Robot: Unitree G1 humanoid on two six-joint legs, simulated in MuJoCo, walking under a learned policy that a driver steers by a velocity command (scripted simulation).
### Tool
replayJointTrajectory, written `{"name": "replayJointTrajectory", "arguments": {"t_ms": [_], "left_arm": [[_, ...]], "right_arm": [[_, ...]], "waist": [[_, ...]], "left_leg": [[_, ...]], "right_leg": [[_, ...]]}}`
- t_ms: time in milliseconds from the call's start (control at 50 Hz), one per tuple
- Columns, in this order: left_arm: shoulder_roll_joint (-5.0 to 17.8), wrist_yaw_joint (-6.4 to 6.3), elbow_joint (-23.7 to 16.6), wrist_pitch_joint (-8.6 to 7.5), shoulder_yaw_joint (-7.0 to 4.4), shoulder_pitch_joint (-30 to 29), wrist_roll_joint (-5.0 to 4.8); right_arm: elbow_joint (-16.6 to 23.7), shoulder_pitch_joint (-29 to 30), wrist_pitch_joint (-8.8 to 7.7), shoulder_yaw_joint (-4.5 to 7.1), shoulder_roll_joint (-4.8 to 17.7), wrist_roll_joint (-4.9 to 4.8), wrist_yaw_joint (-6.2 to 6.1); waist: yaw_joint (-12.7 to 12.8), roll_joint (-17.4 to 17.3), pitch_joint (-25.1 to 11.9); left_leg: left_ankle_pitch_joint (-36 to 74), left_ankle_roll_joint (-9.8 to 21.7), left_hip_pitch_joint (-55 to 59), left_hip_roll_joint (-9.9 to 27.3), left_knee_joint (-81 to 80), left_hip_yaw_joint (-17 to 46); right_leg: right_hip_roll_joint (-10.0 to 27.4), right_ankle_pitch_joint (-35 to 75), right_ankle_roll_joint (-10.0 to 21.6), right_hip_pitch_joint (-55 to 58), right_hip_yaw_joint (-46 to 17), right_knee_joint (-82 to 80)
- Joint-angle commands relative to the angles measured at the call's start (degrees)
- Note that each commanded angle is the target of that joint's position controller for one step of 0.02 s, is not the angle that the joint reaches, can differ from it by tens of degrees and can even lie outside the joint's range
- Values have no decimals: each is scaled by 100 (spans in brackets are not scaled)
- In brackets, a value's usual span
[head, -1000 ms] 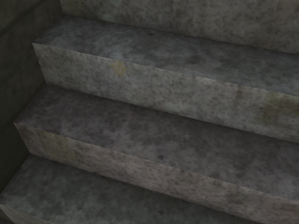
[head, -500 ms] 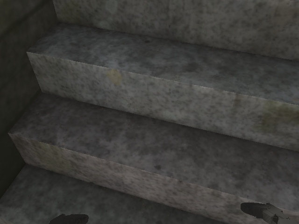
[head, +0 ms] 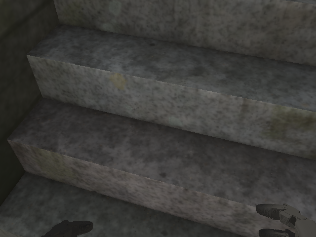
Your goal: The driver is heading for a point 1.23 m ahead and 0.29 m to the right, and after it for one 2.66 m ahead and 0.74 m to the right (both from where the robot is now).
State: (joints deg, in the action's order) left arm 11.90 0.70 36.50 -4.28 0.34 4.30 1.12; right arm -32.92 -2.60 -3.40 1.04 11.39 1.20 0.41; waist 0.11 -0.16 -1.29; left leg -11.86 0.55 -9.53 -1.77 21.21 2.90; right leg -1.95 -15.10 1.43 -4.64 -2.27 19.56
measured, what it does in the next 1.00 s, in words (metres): stands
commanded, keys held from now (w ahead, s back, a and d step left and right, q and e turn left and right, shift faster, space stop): w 1.00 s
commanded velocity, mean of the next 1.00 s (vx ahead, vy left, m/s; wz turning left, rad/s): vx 0.50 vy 0.00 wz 0.00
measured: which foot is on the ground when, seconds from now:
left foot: down 0.00-1.00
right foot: down 0.00-1.00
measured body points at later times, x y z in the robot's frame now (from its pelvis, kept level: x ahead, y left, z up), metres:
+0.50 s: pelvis +0.00 -0.01 +0.00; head -0.01 -0.01 +0.45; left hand +0.20 +0.22 -0.07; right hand +0.22 -0.24 -0.06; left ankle -0.01 +0.12 -0.75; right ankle -0.05 -0.11 -0.75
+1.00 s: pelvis +0.00 -0.02 +0.00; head -0.01 -0.02 +0.45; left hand +0.17 +0.23 -0.09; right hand +0.19 -0.27 -0.08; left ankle -0.01 +0.12 -0.75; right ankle -0.05 -0.11 -0.75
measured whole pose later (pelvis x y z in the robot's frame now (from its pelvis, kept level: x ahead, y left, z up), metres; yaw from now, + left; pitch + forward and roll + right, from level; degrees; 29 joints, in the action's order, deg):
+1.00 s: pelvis +0.00 -0.02 +0.00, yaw -1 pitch +0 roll +0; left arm 17.0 1.9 48.3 -4.1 4.2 5.5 1.5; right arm -42.5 -4.8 -2.0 -2.7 16.2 1.3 -0.4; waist 0.2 -0.1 -1.3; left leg -9.4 -1.4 -6.5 -0.1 16.1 3.4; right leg -3.4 -12.5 3.0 -2.1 -2.9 15.1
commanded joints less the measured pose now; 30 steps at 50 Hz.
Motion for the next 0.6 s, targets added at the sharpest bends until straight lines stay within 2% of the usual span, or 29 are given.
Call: {"name": "replayJointTrajectory", "arguments": {"t_ms": [20,300,600], "left_arm": [[554,-11,-503,-124,-127,-563,-2],[722,25,-264,-132,-32,-509,9],[982,35,186,-114,104,-398,27]], "right_arm": [[578,623,-108,129,524,-1,-23],[490,512,-62,38,684,14,-52],[116,382,-23,-83,910,17,-92]], "waist": [[-12,6,-540],[-13,13,-536],[-7,25,-483]], "left_leg": [[1645,102,558,536,-117,572],[1663,43,589,531,-182,562],[1704,-54,656,516,-308,501]], "right_leg": [[566,1318,45,-268,-537,-301],[566,1428,63,-221,-554,-343],[553,1677,91,-118,-583,-435]]}}
Keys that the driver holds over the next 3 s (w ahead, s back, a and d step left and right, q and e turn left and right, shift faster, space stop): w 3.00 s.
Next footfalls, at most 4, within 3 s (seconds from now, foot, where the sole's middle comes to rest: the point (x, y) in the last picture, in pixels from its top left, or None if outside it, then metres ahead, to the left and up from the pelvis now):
none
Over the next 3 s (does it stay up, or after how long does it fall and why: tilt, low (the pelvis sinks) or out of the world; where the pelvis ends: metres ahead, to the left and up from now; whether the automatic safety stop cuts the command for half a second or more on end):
stays up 0.00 -0.03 0.01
